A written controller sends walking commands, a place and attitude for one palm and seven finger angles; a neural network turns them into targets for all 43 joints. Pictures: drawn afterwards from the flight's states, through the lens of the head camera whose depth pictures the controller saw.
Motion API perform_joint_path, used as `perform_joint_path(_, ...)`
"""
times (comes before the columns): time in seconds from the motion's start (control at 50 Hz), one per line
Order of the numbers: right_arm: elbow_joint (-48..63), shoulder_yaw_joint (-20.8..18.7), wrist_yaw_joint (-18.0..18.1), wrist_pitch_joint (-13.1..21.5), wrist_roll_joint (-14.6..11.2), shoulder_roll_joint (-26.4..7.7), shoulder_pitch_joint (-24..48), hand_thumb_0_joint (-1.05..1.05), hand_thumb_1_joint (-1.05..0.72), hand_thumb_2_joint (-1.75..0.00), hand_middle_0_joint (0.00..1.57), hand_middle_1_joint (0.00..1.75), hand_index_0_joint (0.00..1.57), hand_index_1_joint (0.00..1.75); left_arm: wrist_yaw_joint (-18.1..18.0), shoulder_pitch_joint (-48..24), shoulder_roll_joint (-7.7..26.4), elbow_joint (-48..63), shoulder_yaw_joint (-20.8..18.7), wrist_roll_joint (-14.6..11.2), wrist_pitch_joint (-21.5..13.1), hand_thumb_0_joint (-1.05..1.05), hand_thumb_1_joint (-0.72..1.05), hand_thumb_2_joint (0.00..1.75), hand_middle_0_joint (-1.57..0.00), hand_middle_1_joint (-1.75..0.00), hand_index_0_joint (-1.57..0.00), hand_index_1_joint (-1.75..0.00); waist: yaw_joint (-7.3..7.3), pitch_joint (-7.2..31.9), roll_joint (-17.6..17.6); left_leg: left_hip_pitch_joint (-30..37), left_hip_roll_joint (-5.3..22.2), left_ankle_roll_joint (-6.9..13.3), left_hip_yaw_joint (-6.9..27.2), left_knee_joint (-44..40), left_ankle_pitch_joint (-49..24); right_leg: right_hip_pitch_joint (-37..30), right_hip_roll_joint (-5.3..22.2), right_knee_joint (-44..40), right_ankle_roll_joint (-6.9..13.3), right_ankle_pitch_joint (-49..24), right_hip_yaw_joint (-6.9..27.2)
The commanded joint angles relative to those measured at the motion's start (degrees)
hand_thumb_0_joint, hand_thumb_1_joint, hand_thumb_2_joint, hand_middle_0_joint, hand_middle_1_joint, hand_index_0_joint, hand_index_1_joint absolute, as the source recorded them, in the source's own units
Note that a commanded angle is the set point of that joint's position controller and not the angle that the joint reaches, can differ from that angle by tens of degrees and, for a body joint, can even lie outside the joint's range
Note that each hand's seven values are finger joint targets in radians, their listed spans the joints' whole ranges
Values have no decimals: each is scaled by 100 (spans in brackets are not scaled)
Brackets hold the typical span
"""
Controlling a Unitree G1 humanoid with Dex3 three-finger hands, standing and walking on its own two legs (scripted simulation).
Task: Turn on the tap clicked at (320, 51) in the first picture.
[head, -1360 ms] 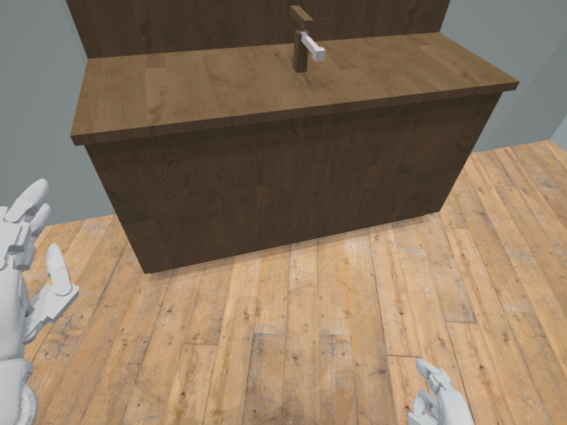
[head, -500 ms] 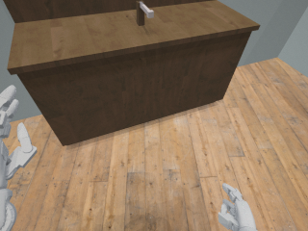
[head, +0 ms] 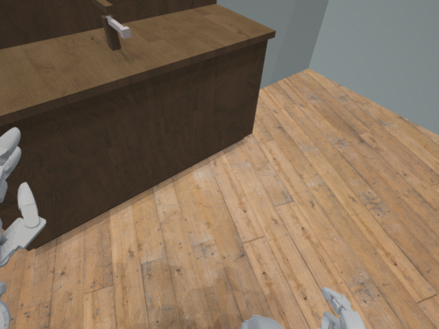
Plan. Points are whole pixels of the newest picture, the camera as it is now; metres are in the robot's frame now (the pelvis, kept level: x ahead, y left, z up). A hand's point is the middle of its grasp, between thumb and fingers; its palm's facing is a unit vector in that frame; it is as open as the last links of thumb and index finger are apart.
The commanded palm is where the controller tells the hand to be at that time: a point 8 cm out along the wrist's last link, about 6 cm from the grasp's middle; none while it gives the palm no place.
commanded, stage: walk to a spot facing it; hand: left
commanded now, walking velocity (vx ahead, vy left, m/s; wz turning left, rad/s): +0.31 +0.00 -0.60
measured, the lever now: (125, 32) +0.98 +0.40 +0.10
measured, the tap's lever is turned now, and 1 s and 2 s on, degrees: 0 0 0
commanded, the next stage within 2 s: turn to face it in 1.16 s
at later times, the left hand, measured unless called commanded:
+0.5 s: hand (183, 140) +0.34 +0.09 +0.20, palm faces +0.13 -0.84 -0.52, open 7.4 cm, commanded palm +0.31 +0.15 +0.18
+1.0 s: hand (228, 96) +0.50 +0.03 +0.18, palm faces +0.20 -0.87 -0.45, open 7.4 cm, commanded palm +0.45 +0.08 +0.18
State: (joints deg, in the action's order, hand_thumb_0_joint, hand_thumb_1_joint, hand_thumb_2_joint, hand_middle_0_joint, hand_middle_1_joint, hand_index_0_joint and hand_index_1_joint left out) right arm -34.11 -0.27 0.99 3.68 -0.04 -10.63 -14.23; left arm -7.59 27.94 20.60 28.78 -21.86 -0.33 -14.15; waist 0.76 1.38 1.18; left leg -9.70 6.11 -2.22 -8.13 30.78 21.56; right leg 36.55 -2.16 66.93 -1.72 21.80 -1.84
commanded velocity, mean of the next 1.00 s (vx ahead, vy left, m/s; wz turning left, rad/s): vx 0.37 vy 0.00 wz -0.10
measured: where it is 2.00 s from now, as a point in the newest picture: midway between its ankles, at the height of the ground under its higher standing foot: (272, 296)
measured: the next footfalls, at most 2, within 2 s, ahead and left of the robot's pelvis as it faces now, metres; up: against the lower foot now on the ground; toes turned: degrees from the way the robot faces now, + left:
right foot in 0.20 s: +0.10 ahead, -0.17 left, +0.00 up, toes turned -16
left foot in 0.56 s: +0.23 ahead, +0.03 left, +0.00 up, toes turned -5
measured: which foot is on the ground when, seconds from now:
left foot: down 0.00-0.18, up 0.20-0.54, down 0.56-0.88, up 0.90-1.00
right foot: up 0.00-0.18, down 0.20-0.58, up 0.60-0.86, down 0.88-1.00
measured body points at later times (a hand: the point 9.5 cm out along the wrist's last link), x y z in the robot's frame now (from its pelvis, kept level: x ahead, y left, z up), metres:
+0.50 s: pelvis +0.08 -0.08 +0.00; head +0.10 -0.07 +0.45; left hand +0.33 +0.13 +0.23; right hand +0.14 -0.37 -0.08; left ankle +0.18 +0.05 -0.70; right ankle +0.06 -0.16 -0.73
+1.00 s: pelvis +0.23 -0.15 +0.00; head +0.25 -0.17 +0.44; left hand +0.49 +0.07 +0.21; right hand +0.32 -0.40 -0.12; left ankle +0.21 +0.00 -0.65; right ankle +0.19 -0.23 -0.73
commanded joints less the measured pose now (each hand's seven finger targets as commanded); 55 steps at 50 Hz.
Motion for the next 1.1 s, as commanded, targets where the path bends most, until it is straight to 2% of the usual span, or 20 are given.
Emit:
perform_joint_path(0.0, 705, -266, 86, 314, -21, -840, 465, 0, -90, -90, 20, 30, 20, 30, -65, -925, 660, 771, -117, 81, -359, 0, 90, 90, -20, -30, -20, -30, -152, -676, -1336, -113, 1546, 824, 361, -1389, -1199, 371, 525, -575, -60, -90, -354)
perform_joint_path(0.08, 765, -255, 166, 363, 68, -813, 472, 0, -90, -90, 20, 30, 20, 30, -32, -1348, 933, 409, -283, 81, -357, 0, 90, 90, -20, -30, -20, -30, -113, -474, -1562, -11, 1487, 645, -324, -882, -2208, -925, 247, -2219, -33, -33, -1026)
perform_joint_path(0.14, 807, -260, 81, 417, -19, -738, 487, 0, -90, -90, 20, 30, 20, 30, -39, -1222, 1046, 572, -381, 33, -248, 0, 90, 90, -20, -30, -20, -30, 124, 421, -919, -595, 1012, 448, -773, 1973, -2754, -3107, -112, -3669, 216, -636, -1142)
perform_joint_path(0.16, 797, -273, 21, 428, -72, -608, 450, 0, -90, -90, 20, 30, 20, 30, -51, -1214, 1192, 750, -490, 74, -247, 0, 90, 90, -20, -30, -20, -30, 107, 784, 500, -1760, 505, 279, -684, 3731, -1012, -4171, 840, -3860, 793, -1555, 566)
perform_joint_path(0.18, 933, -258, 33, 415, -31, -597, 672, 0, -90, -90, 20, 30, 20, 30, -110, -983, 1573, 883, -898, -4, -292, 0, 90, 90, -20, -30, -20, -30, 100, 1132, 1747, -3214, -237, 78, -51, 5100, 1420, -4577, 2064, -4245, 1437, -3043, 3293)
perform_joint_path(0.22, 896, -281, -27, 292, -3, -671, 989, 0, -90, -90, 20, 30, 20, 30, -139, -770, 1523, 1414, -1029, -96, -376, 0, 90, 90, -20, -30, -20, -30, 58, 1156, 349, -3140, 308, 41, 1087, 5276, 1201, -3833, 2429, -4713, 1572, -841, 3502)
perform_joint_path(0.26, 824, -171, -73, 172, -2, -667, 1041, 0, -90, -90, 20, 30, 20, 30, -128, -82, 1657, 2008, -1207, -111, -487, 0, 90, 90, -20, -30, -20, -30, 26, 668, -185, -3163, 374, -29, 1074, 5076, 425, -3041, 2181, -4868, 1632, -321, 2936)
perform_joint_path(0.34, 791, -152, 25, -7, -6, -583, 919, 0, -90, -90, 20, 30, 20, 30, -185, 180, 1616, 2175, -1451, -180, -479, 0, 90, 90, -20, -30, -20, -30, -193, 825, 324, -2198, 461, -42, 809, 3051, 94, -2293, 1777, -4929, 1336, -775, 1370)
perform_joint_path(0.5, 751, -238, 352, 114, -38, -696, 499, 0, -90, -90, 20, 30, 20, 30, -295, 37, 898, 328, -724, -156, -132, 0, 90, 90, -20, -30, -20, -30, -184, 321, 385, -191, -134, 225, -167, -153, -472, -1774, 1137, -4588, 827, 519, 965)
perform_joint_path(0.54, 853, -299, 439, 141, -20, -884, 471, 0, -90, -90, 20, 30, 20, 30, -213, -530, 721, 427, -353, -115, -135, 0, 90, 90, -20, -30, -20, -30, -254, -23, -339, 128, 380, 540, 748, -981, 245, -1378, 765, -3691, 543, 612, 728)
perform_joint_path(0.58, 799, -221, 418, 175, -31, -863, 495, 0, -90, -90, 20, 30, 20, 30, -185, -994, 690, 506, -223, -87, -219, 0, 90, 90, -20, -30, -20, -30, -275, -176, -1706, 588, 1762, 1267, 2967, -1918, 1044, -232, 141, -1592, 215, 960, -212)
perform_joint_path(0.6, 772, -147, 412, 249, 28, -762, 593, 0, -90, -90, 20, 30, 20, 30, -161, -1214, 872, 496, -207, 12, -210, 0, 90, 90, -20, -30, -20, -30, -289, -444, -1734, 0, 1997, 1424, 3251, -2261, 1776, -188, 376, -801, 225, 831, 29)
perform_joint_path(0.72, 661, -198, 328, 566, 72, -807, 502, 0, -90, -90, 20, 30, 20, 30, -239, -1108, 1096, 1773, -346, 73, -118, 0, 90, 90, -20, -30, -20, -30, -35, -114, -1609, -223, 1252, 1011, 1093, -1684, 170, -1141, 590, -2013, 147, 189, -480)
perform_joint_path(0.82, 712, -174, 292, 404, 34, -622, 596, 0, -90, -90, 20, 30, 20, 30, -314, -371, 922, 978, -590, -46, 4, 0, 90, 90, -20, -30, -20, -30, -22, 415, -1109, -640, 853, 625, 197, -112, -523, -2833, 317, -3848, 175, -380, -963)
perform_joint_path(0.84, 702, -174, 285, 337, 4, -542, 601, 0, -90, -90, 20, 30, 20, 30, -307, -458, 966, 917, -630, -54, 17, 0, 90, 90, -20, -30, -20, -30, 8, 554, -313, -1212, 612, 541, -55, 1086, -506, -3406, 730, -4177, 409, -313, -269)
perform_joint_path(0.86, 723, -173, 278, 245, -20, -417, 598, 0, -90, -90, 20, 30, 20, 30, -315, -502, 1129, 673, -735, -25, 58, 0, 90, 90, -20, -30, -20, -30, -25, 627, 1378, -2537, -60, 291, -384, 2725, 300, -4087, 1911, -4743, 996, -275, 1902)
perform_joint_path(0.88, 787, -177, 281, 233, -43, -505, 832, 0, -90, -90, 20, 30, 20, 30, -324, -572, 1222, 587, -829, -111, 89, 0, 90, 90, -20, -30, -20, -30, 65, 522, 1798, -3469, -268, 177, 194, 3926, 1152, -4348, 2682, -5146, 1451, -788, 3166)
perform_joint_path(0.92, 668, -240, 239, 188, -75, -596, 830, 0, -90, -90, 20, 30, 20, 30, -204, -584, 1035, 420, -676, -149, 70, 0, 90, 90, -20, -30, -20, -30, -20, 221, 934, -3616, 105, 143, 924, 4450, 684, -3828, 2661, -5200, 1493, -274, 2934)
perform_joint_path(0.96, 561, -125, 236, 38, -37, -560, 825, 0, -90, -90, 20, 30, 20, 30, -179, -127, 950, 436, -653, -113, -68, 0, 90, 90, -20, -30, -20, -30, -42, -18, 441, -3671, 216, 52, 830, 4278, 221, -3708, 2376, -5006, 1374, -1724, 1693)
perform_joint_path(1.08, 800, -160, 248, 75, 35, -522, 891, 0, -90, -90, 20, 30, 20, 30, -293, -748, 1035, 1614, -521, -34, -263, 0, 90, 90, -20, -30, -20, -30, 41, 245, 706, -2099, 24, 176, -114, 1401, -392, -3501, 1943, -4628, 1034, -3497, -110)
